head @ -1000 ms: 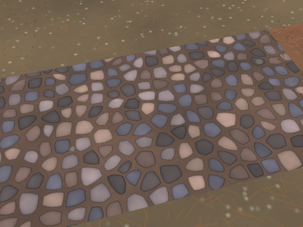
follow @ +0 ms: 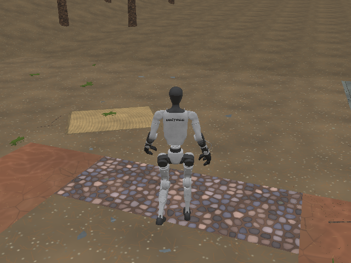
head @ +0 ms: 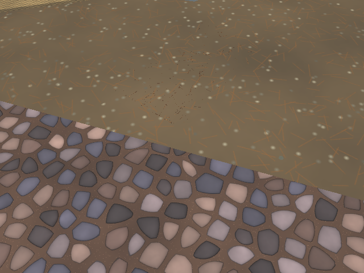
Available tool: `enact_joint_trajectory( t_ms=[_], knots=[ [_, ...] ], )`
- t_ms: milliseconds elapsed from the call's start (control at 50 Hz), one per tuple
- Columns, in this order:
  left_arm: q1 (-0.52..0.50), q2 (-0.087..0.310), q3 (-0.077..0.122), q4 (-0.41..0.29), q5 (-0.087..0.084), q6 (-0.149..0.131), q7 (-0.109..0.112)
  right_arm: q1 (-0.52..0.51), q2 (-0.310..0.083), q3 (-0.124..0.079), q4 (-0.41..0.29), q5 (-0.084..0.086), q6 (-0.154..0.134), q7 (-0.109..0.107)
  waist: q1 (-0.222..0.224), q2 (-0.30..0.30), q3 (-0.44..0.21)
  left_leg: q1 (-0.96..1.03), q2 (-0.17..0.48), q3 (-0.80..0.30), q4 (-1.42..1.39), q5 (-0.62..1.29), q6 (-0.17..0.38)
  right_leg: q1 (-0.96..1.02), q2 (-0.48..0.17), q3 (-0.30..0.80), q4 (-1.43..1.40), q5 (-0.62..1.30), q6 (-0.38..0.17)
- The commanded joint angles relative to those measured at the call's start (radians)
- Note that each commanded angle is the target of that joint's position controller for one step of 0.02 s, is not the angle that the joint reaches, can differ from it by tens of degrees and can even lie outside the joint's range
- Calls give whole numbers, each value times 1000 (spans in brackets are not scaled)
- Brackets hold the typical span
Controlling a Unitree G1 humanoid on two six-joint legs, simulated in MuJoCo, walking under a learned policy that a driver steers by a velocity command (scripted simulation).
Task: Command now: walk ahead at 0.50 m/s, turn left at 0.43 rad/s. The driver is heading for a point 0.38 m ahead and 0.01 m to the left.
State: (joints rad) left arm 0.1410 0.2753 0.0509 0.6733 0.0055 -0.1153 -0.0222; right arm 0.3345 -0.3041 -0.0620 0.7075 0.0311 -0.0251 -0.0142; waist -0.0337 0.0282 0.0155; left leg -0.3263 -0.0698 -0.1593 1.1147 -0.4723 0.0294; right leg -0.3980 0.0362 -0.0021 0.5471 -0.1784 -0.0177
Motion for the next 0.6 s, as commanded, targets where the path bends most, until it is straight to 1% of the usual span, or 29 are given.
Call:
enact_joint_trajectory(
  t_ms=[20, 40, 60, 80, 140, 180, 240, 280, 300, 320, 340, 360, 380, 400, 420, 440, 460, 480, 500, 520, 540, 560, 580, 600],
  knots=[
    [119, 106, 33, -14, 5, 5, 3, -70, -111, -26, -102, -17, -20, -1, 79, -88, -14, -412, 112, -3, 131, 127, -16, 356, -308, 427, -301, -144, -163],
    [113, 98, 28, -7, 10, 3, 5, -69, -92, -24, -106, -12, -21, 6, 60, -117, -6, -369, 133, 4, 93, 153, -14, 310, -280, 358, -319, -70, -159],
    [115, 89, 27, 4, 7, -1, 6, -63, -76, -21, -103, -8, -20, 10, 53, -137, -10, -348, 138, 18, 57, 161, -16, 296, -263, 314, -337, -23, -165],
    [125, 90, 27, 16, 1, -4, 6, -63, -60, -16, -100, -9, -19, 12, 50, -138, -13, -343, 139, 33, 22, 161, -20, 292, -258, 280, -348, 25, -178],
    [146, 133, 37, 47, -11, -5, 9, -135, -30, 1, -122, -23, -23, 16, 56, -110, 2, -378, 160, 67, -139, 223, -36, 305, -273, 218, -386, 141, -210],
    [152, 152, 40, 62, -16, 4, 11, -187, -15, 11, -130, -24, -33, 25, 73, -101, 5, -358, 168, 95, -268, 321, -40, 312, -259, 162, -398, 180, -203],
    [190, 175, 41, 90, -24, 16, 12, -280, -5, 20, -144, -18, -46, 38, 109, -103, 21, -286, 146, 138, -439, 437, -40, 308, -238, 91, -393, 212, -180],
    [229, 186, 42, 113, -30, 25, 11, -330, -13, 19, -159, -11, -50, 45, 125, -108, 30, -259, 130, 152, -501, 454, -32, 334, -256, 89, -384, 221, -173],
    [241, 190, 42, 124, -33, 30, 11, -348, -20, 17, -167, -9, -52, 49, 124, -113, 36, -254, 125, 152, -526, 441, -22, 357, -271, 93, -375, 232, -168],
    [241, 193, 42, 132, -33, 37, 13, -358, -27, 14, -174, -10, -54, 52, 115, -118, 45, -242, 117, 151, -556, 424, -8, 380, -279, 91, -349, 303, -156],
    [237, 197, 43, 139, -33, 45, 17, -349, -38, 8, -174, -15, -57, 56, 99, -124, 34, -210, 103, 155, -586, 409, 7, 406, -279, 83, -305, 399, -140],
    [224, 205, 44, 141, -33, 52, 21, -297, -56, -2, -160, -24, -61, 56, 61, -128, -4, -123, 79, 169, -624, 423, 26, 419, -265, 64, -229, 541, -117],
    [207, 201, 41, 138, -35, 55, 26, -187, -83, -18, -123, -35, -63, 52, 1, -115, -76, 44, 49, 192, -673, 505, 52, 395, -226, 31, -104, 666, -87],
    [208, 174, 30, 127, -24, 51, 30, -80, -130, -35, -93, -47, -62, 43, -46, -91, -160, 250, 98, 157, -668, 690, 82, 298, -173, -4, 55, 593, -43],
    [236, 99, 0, 90, 18, 40, 29, 37, -214, -47, -85, -74, -52, 28, -59, 103, -314, 586, 351, -120, -574, 1086, 184, 21, -77, -43, 390, 123, 23],
    [380, 57, -19, 126, 5, 35, 22, 38, -206, -38, -80, -66, -39, 31, -13, 253, -465, 713, 523, -388, -617, 1161, 336, -150, 10, 64, 633, -511, 59],
    [328, 164, 10, 146, -20, 42, 20, 11, -143, -27, -80, -44, -28, 36, -40, 126, -403, 602, 458, -308, -652, 1057, 304, -179, -40, 122, 701, -490, 61],
    [241, 166, 13, 121, -33, 49, 21, -67, -110, -14, -79, -32, -29, 39, -17, 98, -250, 486, 403, -183, -675, 1026, 265, -240, -77, 83, 684, -441, 60],
    [203, 146, 10, 121, -22, 59, 29, -128, -78, -3, -76, -30, -31, 41, 10, 33, -183, 367, 355, -122, -710, 988, 235, -226, -110, 68, 627, -376, 68],
    [198, 137, 13, 122, -10, 75, 38, -180, -58, 3, -75, -33, -33, 44, 44, 30, -140, 247, 323, -70, -751, 948, 216, -160, -134, 68, 560, -321, 77],
    [222, 115, 10, 133, -7, 93, 43, -213, -54, 4, -67, -47, -37, 46, 76, 56, -134, 136, 299, -23, -786, 942, 209, -52, -138, 63, 522, -261, 89],
    [244, 93, 6, 141, -6, 104, 47, -237, -53, 3, -60, -58, -42, 47, 95, 75, -136, 74, 284, 12, -806, 944, 214, 16, -131, 51, 477, -224, 99],
    [253, 81, 3, 144, -4, 111, 51, -258, -54, 3, -51, -62, -45, 46, 107, 88, -136, 35, 273, 44, -817, 946, 219, 59, -126, 44, 416, -204, 106],
    [239, 76, 2, 141, 0, 114, 56, -270, -57, 2, -41, -63, -46, 42, 108, 94, -134, 17, 265, 63, -822, 925, 218, 85, -124, 42, 348, -178, 107]
  ],
)
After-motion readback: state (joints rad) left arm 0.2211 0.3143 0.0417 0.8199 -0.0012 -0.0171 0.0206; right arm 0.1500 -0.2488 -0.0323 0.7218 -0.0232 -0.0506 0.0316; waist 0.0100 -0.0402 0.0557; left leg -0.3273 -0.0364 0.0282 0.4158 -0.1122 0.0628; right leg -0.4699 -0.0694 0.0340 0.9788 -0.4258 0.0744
